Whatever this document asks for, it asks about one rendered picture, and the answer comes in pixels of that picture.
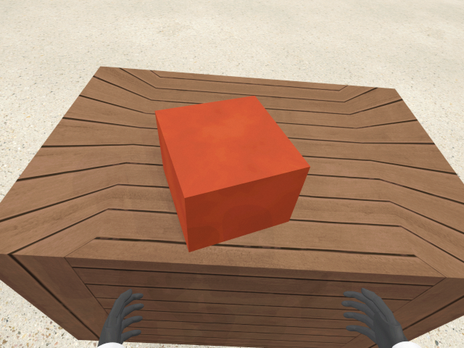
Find carton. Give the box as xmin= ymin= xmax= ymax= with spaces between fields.
xmin=155 ymin=96 xmax=310 ymax=252

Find right robot hand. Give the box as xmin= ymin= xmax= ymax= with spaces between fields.
xmin=341 ymin=288 xmax=408 ymax=348

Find left robot hand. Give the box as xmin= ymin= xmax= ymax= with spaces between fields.
xmin=97 ymin=289 xmax=144 ymax=347

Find pedestal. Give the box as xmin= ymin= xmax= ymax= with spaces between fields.
xmin=0 ymin=66 xmax=464 ymax=348

